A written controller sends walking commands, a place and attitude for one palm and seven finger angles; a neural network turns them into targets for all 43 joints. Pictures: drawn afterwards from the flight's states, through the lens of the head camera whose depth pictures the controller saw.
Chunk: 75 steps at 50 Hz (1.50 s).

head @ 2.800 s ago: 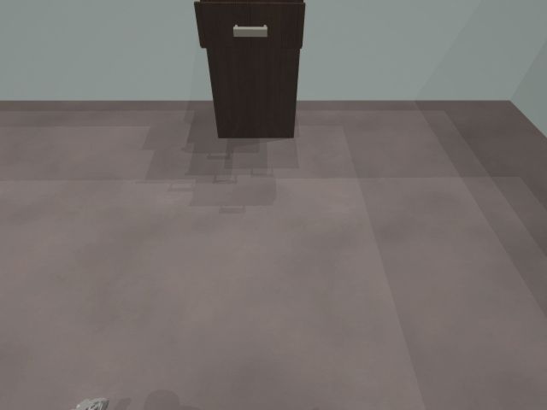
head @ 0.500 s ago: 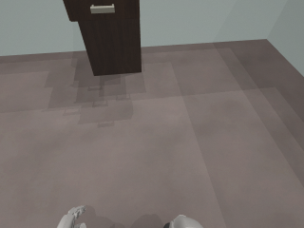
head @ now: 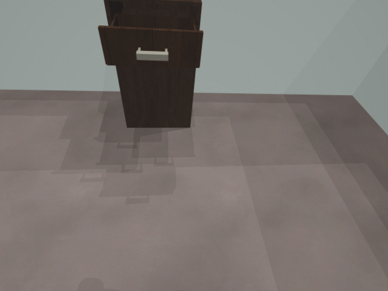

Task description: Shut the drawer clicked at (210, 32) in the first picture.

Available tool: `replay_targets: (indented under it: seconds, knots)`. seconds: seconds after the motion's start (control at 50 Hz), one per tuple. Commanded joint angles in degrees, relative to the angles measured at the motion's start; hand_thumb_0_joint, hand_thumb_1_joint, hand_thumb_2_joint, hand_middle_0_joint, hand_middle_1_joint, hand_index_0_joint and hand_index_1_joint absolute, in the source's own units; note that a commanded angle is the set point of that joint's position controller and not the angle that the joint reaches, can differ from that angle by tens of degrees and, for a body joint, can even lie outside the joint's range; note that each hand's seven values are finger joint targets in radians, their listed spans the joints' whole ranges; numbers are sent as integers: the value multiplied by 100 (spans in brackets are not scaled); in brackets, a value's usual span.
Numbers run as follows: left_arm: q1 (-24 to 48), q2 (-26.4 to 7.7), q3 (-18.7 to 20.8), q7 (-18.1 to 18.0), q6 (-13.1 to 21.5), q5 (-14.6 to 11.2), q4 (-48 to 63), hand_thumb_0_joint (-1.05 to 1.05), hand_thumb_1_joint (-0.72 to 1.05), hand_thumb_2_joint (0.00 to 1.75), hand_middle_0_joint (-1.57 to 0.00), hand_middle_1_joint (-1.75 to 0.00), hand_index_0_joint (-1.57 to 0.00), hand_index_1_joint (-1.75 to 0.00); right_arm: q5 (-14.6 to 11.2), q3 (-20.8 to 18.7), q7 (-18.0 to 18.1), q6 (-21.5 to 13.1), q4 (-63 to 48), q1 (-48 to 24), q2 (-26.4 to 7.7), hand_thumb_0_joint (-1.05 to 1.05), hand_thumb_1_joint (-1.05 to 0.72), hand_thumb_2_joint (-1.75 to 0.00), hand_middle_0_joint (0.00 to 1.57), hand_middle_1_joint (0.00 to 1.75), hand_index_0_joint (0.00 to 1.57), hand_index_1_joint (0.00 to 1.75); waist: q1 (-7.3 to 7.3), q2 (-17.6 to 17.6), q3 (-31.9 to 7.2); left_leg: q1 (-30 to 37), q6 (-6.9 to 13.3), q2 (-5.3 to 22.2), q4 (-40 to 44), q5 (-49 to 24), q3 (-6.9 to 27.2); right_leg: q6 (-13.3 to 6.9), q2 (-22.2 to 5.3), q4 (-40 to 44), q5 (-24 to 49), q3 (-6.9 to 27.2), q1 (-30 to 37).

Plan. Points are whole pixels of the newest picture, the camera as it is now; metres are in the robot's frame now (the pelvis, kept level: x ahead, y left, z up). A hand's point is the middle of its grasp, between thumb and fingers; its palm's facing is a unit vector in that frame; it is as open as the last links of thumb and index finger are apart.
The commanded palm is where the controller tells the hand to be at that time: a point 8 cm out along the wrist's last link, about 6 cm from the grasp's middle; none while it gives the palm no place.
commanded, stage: walk to a spot facing it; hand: left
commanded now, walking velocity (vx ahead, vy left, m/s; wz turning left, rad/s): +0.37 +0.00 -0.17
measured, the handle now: (152, 53) +0.99 +0.25 -0.01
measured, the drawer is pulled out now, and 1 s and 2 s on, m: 0.30 0.30 0.30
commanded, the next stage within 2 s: turn to face it in 0.72 s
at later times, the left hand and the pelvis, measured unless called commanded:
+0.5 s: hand (160, 225) +0.31 +0.11 -0.16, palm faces -0.02 -0.98 -0.21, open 7.3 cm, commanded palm none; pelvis +0.22 -0.07 -0.01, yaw -3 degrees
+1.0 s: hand (147, 207) +0.37 +0.16 -0.18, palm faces +0.14 -0.98 -0.17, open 7.4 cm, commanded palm none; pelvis +0.40 -0.02 +0.00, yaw +4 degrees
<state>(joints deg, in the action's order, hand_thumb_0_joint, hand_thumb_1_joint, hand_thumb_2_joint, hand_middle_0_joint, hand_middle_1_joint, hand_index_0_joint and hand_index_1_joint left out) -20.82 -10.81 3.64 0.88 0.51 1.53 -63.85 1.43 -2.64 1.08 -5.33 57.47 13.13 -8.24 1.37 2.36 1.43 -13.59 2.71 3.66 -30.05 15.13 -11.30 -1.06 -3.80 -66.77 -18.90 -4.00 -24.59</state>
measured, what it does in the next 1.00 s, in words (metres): walks ahead: right foot, then left foot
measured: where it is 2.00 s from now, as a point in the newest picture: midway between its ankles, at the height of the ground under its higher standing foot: (189, 211)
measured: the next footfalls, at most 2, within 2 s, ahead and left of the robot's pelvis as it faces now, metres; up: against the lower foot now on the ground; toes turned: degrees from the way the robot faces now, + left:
right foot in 0.36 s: +0.30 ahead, -0.17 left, +0.00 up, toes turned -13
left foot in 0.82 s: +0.48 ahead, +0.07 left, +0.00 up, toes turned +12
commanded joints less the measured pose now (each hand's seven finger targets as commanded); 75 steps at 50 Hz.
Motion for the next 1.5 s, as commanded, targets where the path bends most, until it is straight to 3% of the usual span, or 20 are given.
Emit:
replay_targets:
  seconds: [0.0, 0.2, 0.28, 0.3, 0.34, 0.4, 0.48, 0.68, 0.76, 0.78, 0.8, 0.86, 0.98, 1.16, 1.18, 1.22, 1.24, 1.3, 1.36, 1.48]
  knots:
    - [163, -23, 38, 51, 91, 52, 460, 0, 90, 90, -20, -30, -20, -30, -35, -95, 43, -54, 225, 929, -587, 0, -90, -90, 20, 30, 20, 30, -146, -709, 172, 814, 439, 1444, 2011, -1024, 1076, 191, -427, 32, 638, 250, -1227]
    - [1583, -9, 1, 102, 86, -2, 875, 0, 90, 90, -20, -30, -20, -30, 18, -110, 10, 34, 711, 1519, -734, 0, -90, -90, 20, 30, 20, 30, -405, -999, 702, 1189, 456, 1487, 1873, -1695, 383, 94, -289, 2680, 912, -295, -869]
    - [676, -267, 66, 77, 196, 22, 594, 0, 90, 90, -20, -30, -20, -30, 9, -122, 0, 98, 784, 1424, -853, 0, -90, -90, 20, 30, 20, 30, 109, -643, 147, 993, 239, 1278, 328, -3068, 96, -177, 271, 3461, 763, -704, 1028]
    - [-233, -542, 157, 39, 261, 52, 313, 0, 90, 90, -20, -30, -20, -30, -33, -106, -25, 86, 770, 1319, -797, 0, -90, -90, 20, 30, 20, 30, 544, -386, -297, 315, 49, 1039, -884, -2877, -80, -293, 142, 3607, 893, -471, 2376]
    - [-1398, -1619, 370, -69, 318, -54, 33, 0, 90, 90, -20, -30, -20, -30, -128, -8, -69, 68, 368, 1229, -364, 0, -90, -90, 20, 30, 20, 30, 715, 1206, -1277, -2200, -259, -77, -4391, 1767, 297, -1253, -2360, 4911, 920, 3273, 4111]
    - [124, -866, 178, -153, 291, -61, 433, 0, 90, 90, -20, -30, -20, -30, -55, -100, -86, 180, 295, 578, -383, 0, -90, -90, 20, 30, 20, 30, 205, 235, 46, -2382, -189, 716, -4800, 511, 1115, -928, -2006, 5463, -484, 2058, 1757]
    - [516, -414, 4, -165, 383, 10, 457, 0, 90, 90, -20, -30, -20, -30, 8, -102, -149, 434, 498, 1202, -96, 0, -90, -90, 20, 30, 20, 30, -389, 509, 326, -1584, -361, 680, -3681, -75, 873, -532, -1331, 5809, 25, 446, 480]
    - [-207, -629, 5, -151, 435, 12, 208, 0, 90, 90, -20, -30, -20, -30, -16, -65, -331, 335, -283, -454, -235, 0, -90, -90, 20, 30, 20, 30, 23, 249, 595, -1682, -279, 405, -1061, -364, 479, -596, -1439, 5600, 1034, -11, 1757]
    - [-141, -725, 35, -169, 369, -25, 182, 0, 90, 90, -20, -30, -20, -30, 17, -93, -268, 248, -83, 331, -525, 0, -90, -90, 20, 30, 20, 30, -418, -117, 161, 43, -78, 17, -70, -389, 218, -365, -1214, 4065, 2381, -562, 1694]
    - [-237, -575, 12, -142, 341, -43, 241, 0, 90, 90, -20, -30, -20, -30, 60, -191, -211, 217, 117, 1135, -959, 0, -90, -90, 20, 30, 20, 30, -697, -979, -343, 1379, 194, 404, 306, -581, 939, -118, -752, 2616, 1972, -842, 939]
    - [-378, -212, -48, -88, 317, -122, 408, 0, 90, 90, -20, -30, -20, -30, 78, -322, -117, 212, 212, 1729, -1645, 0, -90, -90, 20, 30, 20, 30, -780, -2385, -805, 2357, 809, 1913, 955, -1423, 3039, 202, 77, 830, -800, -997, -470]
    - [318, -273, -43, -134, 312, -68, 535, 0, 90, 90, -20, -30, -20, -30, -33, -165, 48, 206, 114, 1021, -1232, 0, -90, -90, 20, 30, 20, 30, -563, -1277, -469, 1477, 988, 1890, 1167, -2671, 2693, 137, -260, -586, -867, 181, -1100]
    - [-146, -14, -73, -201, -8, -49, 330, 0, 90, 90, -20, -30, -20, -30, -80, -44, 67, 173, 19, 236, -780, 0, -90, -90, 20, 30, 20, 30, 4, -655, -378, 246, 717, 1124, 1272, -3694, 1343, 419, -260, 869, -116, 126, 101]
    - [148, -53, -89, -144, 65, 30, 549, 0, 90, 90, -20, -30, -20, -30, -25, -147, -8, 379, 177, 327, -815, 0, -90, -90, 20, 30, 20, 30, 7, -684, 214, -665, 537, 879, 1149, 870, 1780, 321, 86, 3497, 272, -262, 1397]
    - [-88, -230, -51, -156, 110, 42, 484, 0, 90, 90, -20, -30, -20, -30, -58, -130, -28, 378, 171, 301, -691, 0, -90, -90, 20, 30, 20, 30, 142, -200, 231, -1114, 333, 591, 653, 1256, 1630, 265, -31, 4038, 280, 7, 1966]
    - [-711, -1011, 102, -209, 167, 48, 426, 0, 90, 90, -20, -30, -20, -30, -62, -60, -100, 365, -132, 126, -322, 0, -90, -90, 20, 30, 20, 30, 395, 1635, 324, -2442, -149, -343, -1776, 1853, 552, -657, -2057, 5768, -1403, 2712, 2422]
    - [-743, -1028, 128, -231, 213, -11, 444, 0, 90, 90, -20, -30, -20, -30, -3, -103, -119, 396, -205, -89, -604, 0, -90, -90, 20, 30, 20, 30, 439, 1451, 308, -2479, -131, -123, -2561, 1634, 1000, -902, -2189, 6112, -1896, 3095, 2052]
    - [-38, -558, 49, -263, 266, 8, 584, 0, 90, 90, -20, -30, -20, -30, 14, -161, -195, 439, 0, 96, -486, 0, -90, -90, 20, 30, 20, 30, -25, 286, 626, -2245, -188, 252, -3196, 550, 1117, -726, -1751, 5942, -1074, 1750, 1311]
    - [-37, -421, -7, -224, 337, -3, 539, 0, 90, 90, -20, -30, -20, -30, 3, -126, -223, 482, 73, 299, -264, 0, -90, -90, 20, 30, 20, 30, -151, 439, 538, -1775, -309, 248, -2691, 70, 850, -562, -1339, 5864, -2, 727, 1123]
    - [-544, -540, 14, -175, 349, 8, 220, 0, 90, 90, -20, -30, -20, -30, -27, -84, -279, 401, -142, -324, -205, 0, -90, -90, 20, 30, 20, 30, 116, 635, 496, -1526, -340, 142, -1257, 55, 498, -635, -1298, 5712, 566, 483, 1641]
